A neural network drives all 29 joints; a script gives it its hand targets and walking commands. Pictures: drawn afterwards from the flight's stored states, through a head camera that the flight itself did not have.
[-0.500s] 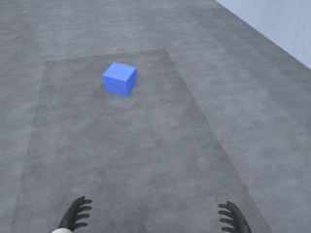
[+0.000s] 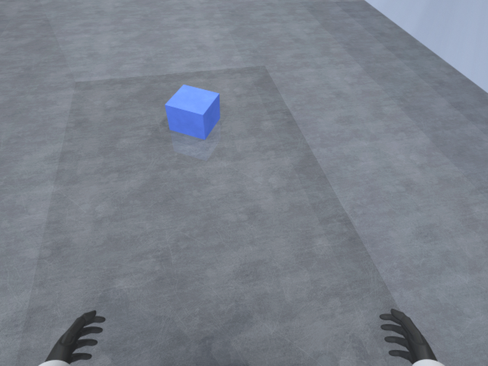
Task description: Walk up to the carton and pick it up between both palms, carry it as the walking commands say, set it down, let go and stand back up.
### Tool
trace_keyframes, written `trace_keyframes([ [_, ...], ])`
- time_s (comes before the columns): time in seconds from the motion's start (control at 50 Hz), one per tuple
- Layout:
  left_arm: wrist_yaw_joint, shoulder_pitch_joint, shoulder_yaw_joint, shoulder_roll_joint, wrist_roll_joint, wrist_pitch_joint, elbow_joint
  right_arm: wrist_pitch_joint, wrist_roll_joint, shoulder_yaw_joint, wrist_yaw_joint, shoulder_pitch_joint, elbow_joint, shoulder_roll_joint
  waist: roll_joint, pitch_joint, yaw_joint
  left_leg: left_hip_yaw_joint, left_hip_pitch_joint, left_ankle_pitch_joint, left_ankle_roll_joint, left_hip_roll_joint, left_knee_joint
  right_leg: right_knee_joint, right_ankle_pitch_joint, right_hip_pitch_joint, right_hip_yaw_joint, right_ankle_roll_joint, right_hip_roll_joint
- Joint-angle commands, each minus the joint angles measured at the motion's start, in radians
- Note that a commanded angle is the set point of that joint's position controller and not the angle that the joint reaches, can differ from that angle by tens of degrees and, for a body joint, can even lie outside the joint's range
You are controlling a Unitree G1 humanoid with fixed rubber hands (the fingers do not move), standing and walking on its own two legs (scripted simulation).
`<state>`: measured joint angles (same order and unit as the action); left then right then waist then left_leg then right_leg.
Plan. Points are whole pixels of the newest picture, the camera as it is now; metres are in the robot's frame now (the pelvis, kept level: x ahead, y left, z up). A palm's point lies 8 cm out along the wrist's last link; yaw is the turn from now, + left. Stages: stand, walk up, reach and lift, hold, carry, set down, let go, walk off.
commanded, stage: stand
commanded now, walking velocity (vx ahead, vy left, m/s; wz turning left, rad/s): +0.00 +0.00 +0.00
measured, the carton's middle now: (194, 111) +1.58 +0.33 -0.66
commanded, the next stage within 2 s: walk up in 1.24 s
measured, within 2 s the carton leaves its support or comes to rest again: neither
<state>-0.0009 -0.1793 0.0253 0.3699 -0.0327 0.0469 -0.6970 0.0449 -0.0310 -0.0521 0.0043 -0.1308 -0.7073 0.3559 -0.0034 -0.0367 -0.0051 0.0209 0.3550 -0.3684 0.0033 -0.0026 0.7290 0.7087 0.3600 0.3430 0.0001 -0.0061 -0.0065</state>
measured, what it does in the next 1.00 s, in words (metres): stands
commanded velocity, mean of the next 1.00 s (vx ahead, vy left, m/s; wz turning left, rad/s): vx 0.00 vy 0.00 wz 0.00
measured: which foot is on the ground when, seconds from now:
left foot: down 0.00-1.00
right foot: down 0.00-1.00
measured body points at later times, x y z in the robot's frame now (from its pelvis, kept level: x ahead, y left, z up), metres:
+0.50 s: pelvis +0.00 -0.01 +0.01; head +0.02 -0.01 +0.46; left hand +0.15 +0.29 -0.08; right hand +0.15 -0.31 -0.08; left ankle +0.01 +0.12 -0.72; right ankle +0.01 -0.13 -0.72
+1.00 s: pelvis +0.00 -0.02 +0.03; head +0.01 -0.03 +0.48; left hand +0.13 +0.29 -0.08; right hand +0.11 -0.33 -0.09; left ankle +0.01 +0.12 -0.72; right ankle +0.01 -0.13 -0.72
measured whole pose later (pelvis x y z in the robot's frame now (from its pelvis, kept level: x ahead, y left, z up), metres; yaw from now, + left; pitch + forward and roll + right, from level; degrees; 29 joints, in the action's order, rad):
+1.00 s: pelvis +0.00 -0.02 +0.03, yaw -1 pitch -2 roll +0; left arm 0.00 -0.08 -0.01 0.39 -0.01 0.04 -0.98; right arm 0.03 -0.01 -0.02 0.01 -0.11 -0.98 0.39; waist -0.02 -0.05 0.01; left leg 0.01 0.16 -0.20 -0.02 -0.02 0.40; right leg 0.42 0.21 0.17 -0.01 0.01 0.01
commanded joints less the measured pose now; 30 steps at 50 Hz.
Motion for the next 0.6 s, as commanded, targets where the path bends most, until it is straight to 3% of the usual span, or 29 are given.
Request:
trace_keyframes([
  [0.0, -0.007, 0.039, 0.04, 0.182, 0.003, 0.018, 0.05, 0.013, 0.007, -0.036, -0.005, 0.022, 0.045, 0.166, -0.021, 0.081, 0.017, 0.129, -0.045, 0.135, 0.074, -0.074, -0.142, -0.124, -0.127, -0.013, -0.123, 0.084, -0.071],
  [0.06, -0.004, 0.036, 0.034, 0.165, 0.013, 0.017, 0.038, 0.016, 0.006, -0.045, -0.005, 0.04, 0.029, 0.203, -0.007, 0.102, -0.003, 0.127, -0.054, 0.151, 0.074, -0.078, -0.152, -0.123, -0.161, -0.04, -0.105, 0.08, -0.071],
  [0.1, -0.005, 0.053, 0.034, 0.182, 0.009, 0.021, 0.024, 0.015, 0.009, -0.038, -0.004, 0.042, 0.02, 0.176, 0.01, 0.105, 0.01, 0.121, -0.065, 0.158, 0.074, -0.078, -0.161, -0.134, -0.156, -0.042, -0.106, 0.08, -0.072],
  [0.16, -0.005, 0.04, 0.029, 0.18, 0.009, 0.019, 0.008, 0.016, 0.006, -0.029, -0.004, 0.049, 0.0, 0.178, -0.028, 0.096, 0.004, 0.115, -0.071, 0.194, 0.067, -0.078, -0.166, -0.145, -0.185, -0.055, -0.113, 0.08, -0.079],
  [0.26, -0.005, 0.047, 0.028, 0.193, 0.013, 0.018, -0.022, 0.009, 0.013, -0.034, -0.004, 0.036, -0.032, 0.204, 0.02, 0.093, 0.005, 0.121, -0.098, 0.175, 0.063, -0.083, -0.198, -0.181, -0.171, -0.059, -0.114, 0.079, -0.081],
  [0.32, -0.008, 0.049, 0.022, 0.196, 0.015, 0.014, -0.048, 0.01, 0.013, -0.028, -0.003, 0.043, -0.043, 0.202, -0.046, 0.078, 0.006, 0.123, -0.101, 0.2, 0.06, -0.089, -0.226, -0.19, -0.163, -0.071, -0.109, 0.072, -0.083],
  [0.34, -0.007, 0.062, 0.019, 0.193, 0.017, 0.015, -0.047, 0.008, 0.009, -0.021, -0.005, 0.053, -0.043, 0.19, -0.005, 0.095, 0.001, 0.132, -0.104, 0.215, 0.06, -0.102, -0.232, -0.183, -0.166, -0.086, -0.101, 0.071, -0.077],
  [0.38, -0.007, 0.076, 0.016, 0.191, 0.013, 0.017, -0.052, 0.009, 0.015, -0.021, -0.006, 0.05, -0.055, 0.183, 0.012, 0.103, 0.007, 0.108, -0.122, 0.238, 0.054, -0.087, -0.233, -0.209, -0.203, -0.099, -0.11, 0.076, -0.086],
  [0.46, -0.005, 0.076, 0.018, 0.212, 0.018, 0.013, -0.087, 0.008, 0.019, -0.016, -0.004, 0.052, -0.086, 0.197, -0.014, 0.085, 0.005, 0.11, -0.126, 0.244, 0.049, -0.088, -0.255, -0.229, -0.223, -0.107, -0.109, 0.071, -0.092],
  [0.48, -0.005, 0.085, 0.016, 0.203, 0.012, 0.014, -0.099, 0.008, 0.02, -0.018, -0.002, 0.054, -0.095, 0.181, 0.012, 0.095, 0.013, 0.102, -0.14, 0.23, 0.046, -0.088, -0.261, -0.244, -0.224, -0.118, -0.109, 0.066, -0.094],
  [0.52, -0.004, 0.099, 0.011, 0.201, 0.016, 0.008, -0.108, 0.004, 0.019, -0.02, -0.003, 0.047, -0.113, 0.209, -0.012, 0.061, 0.017, 0.095, -0.142, 0.222, 0.041, -0.083, -0.268, -0.271, -0.221, -0.099, -0.127, 0.067, -0.097],
  [0.54, -0.004, 0.101, 0.008, 0.198, 0.014, 0.008, -0.113, 0.005, 0.021, -0.018, 0.0, 0.04, -0.12, 0.203, 0.007, 0.08, 0.023, 0.093, -0.159, 0.209, 0.04, -0.085, -0.278, -0.271, -0.211, -0.099, -0.119, 0.068, -0.099],
  [0.58, -0.005, 0.096, 0.012, 0.205, 0.019, 0.009, -0.126, 0.001, 0.02, -0.013, 0.002, 0.05, -0.131, 0.197, -0.001, 0.052, 0.011, 0.101, -0.145, 0.211, 0.043, -0.094, -0.305, -0.279, -0.2, -0.105, -0.119, 0.067, -0.093],
])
